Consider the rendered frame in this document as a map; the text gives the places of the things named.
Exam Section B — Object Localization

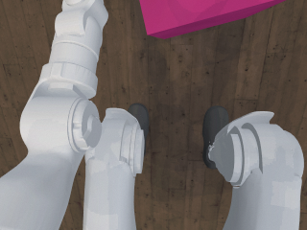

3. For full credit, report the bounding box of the carton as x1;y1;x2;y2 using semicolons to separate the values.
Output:
139;0;286;39

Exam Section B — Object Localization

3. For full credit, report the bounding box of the robot foot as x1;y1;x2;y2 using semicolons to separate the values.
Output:
202;105;229;170
128;103;150;156

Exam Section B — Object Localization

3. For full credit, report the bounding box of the robot right foot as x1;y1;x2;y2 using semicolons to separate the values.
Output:
202;105;229;170

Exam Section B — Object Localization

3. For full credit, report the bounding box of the left robot forearm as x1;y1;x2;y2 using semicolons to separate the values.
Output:
19;0;108;139

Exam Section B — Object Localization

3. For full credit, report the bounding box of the robot left foot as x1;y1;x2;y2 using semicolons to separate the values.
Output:
128;103;150;156

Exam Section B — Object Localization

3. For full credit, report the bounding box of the left robot upper arm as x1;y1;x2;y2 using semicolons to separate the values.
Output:
0;96;103;230

